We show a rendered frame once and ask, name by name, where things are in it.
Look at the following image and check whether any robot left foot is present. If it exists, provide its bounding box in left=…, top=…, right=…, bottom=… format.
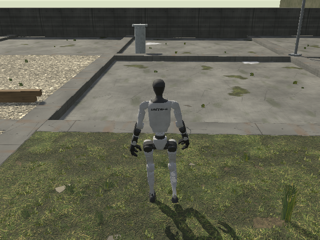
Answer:
left=148, top=190, right=156, bottom=203

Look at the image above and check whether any humanoid robot head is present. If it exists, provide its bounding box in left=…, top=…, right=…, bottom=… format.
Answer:
left=151, top=79, right=168, bottom=103

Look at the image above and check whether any left robot forearm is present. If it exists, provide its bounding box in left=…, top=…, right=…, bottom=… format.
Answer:
left=131, top=122, right=141, bottom=146

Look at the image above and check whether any right robot hand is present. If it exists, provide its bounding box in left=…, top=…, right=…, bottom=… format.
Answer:
left=178, top=139, right=190, bottom=150

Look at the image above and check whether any left robot hand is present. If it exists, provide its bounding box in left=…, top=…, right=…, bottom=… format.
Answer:
left=130, top=144, right=142, bottom=157

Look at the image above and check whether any left robot upper arm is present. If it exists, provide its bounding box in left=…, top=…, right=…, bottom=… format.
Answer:
left=136, top=101, right=149, bottom=129

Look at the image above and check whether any right robot forearm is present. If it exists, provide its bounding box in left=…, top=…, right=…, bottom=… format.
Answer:
left=178, top=120, right=189, bottom=141

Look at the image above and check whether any right robot upper arm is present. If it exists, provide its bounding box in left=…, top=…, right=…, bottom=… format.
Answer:
left=169, top=100, right=184, bottom=128

